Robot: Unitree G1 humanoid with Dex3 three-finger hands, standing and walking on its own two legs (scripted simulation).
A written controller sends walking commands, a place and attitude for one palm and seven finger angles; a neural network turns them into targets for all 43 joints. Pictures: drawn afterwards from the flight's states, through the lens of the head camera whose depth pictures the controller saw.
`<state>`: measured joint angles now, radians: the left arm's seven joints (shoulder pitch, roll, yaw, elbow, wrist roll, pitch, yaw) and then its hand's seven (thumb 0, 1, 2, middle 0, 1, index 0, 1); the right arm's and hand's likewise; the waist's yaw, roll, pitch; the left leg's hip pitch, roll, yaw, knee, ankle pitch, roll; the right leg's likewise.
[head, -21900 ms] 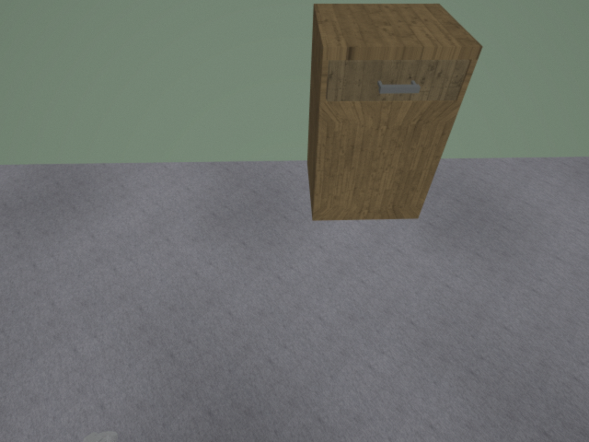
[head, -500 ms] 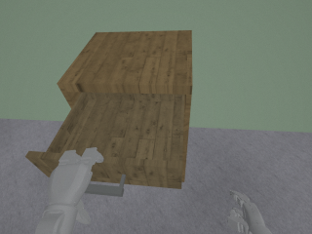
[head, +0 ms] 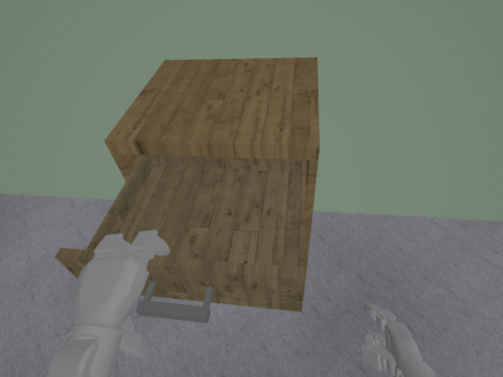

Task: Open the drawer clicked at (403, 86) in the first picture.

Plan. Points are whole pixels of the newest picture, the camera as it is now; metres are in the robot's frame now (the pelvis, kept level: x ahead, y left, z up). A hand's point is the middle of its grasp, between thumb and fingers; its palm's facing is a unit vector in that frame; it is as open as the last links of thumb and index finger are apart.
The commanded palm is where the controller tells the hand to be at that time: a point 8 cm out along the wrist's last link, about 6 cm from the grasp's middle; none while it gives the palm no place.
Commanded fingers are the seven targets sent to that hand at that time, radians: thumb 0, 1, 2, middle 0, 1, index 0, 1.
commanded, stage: lift the hand off the handle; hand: left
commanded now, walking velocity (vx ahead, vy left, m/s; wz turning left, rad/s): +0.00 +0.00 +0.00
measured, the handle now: (176, 300) +0.26 +0.19 -0.07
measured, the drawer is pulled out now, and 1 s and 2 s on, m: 0.29 0.29 0.29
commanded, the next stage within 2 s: draw the hand back to the body in 0.20 s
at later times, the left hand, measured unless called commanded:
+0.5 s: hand (124, 290) +0.21 +0.21 +0.08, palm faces +0.08 -0.14 -0.99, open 13.8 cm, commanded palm +0.18 +0.21 +0.14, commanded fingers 0.00 -0.50 0.30 -0.30 -1.20 -0.30 -1.20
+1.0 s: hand (110, 287) +0.20 +0.21 +0.12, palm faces +0.20 -0.71 -0.67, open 13.7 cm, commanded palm +0.16 +0.25 +0.17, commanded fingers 0.00 -0.29 0.39 -0.28 -1.07 -0.28 -1.07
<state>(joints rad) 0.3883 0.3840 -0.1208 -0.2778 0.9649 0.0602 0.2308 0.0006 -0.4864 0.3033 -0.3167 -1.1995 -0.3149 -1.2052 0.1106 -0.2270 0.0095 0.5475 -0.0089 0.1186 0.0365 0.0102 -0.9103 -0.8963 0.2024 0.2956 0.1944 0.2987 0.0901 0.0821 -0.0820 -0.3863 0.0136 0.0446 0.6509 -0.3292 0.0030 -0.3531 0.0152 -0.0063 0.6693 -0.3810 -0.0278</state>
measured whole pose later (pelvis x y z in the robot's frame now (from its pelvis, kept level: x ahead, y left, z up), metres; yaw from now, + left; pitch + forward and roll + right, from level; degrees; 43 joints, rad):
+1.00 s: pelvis +0.01 +0.00 +0.01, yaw +1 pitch -1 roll +0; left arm 0.52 0.36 0.09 -0.44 0.26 -0.02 0.13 0.00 -0.47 0.31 -0.31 -1.19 -0.31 -1.19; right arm 0.14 -0.23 0.03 0.51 0.02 0.03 -0.03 0.01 -0.91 -0.90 0.20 0.30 0.19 0.30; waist 0.07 0.09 0.01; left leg -0.25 0.01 0.03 0.56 -0.31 0.01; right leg -0.19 0.01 -0.02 0.55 -0.35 -0.02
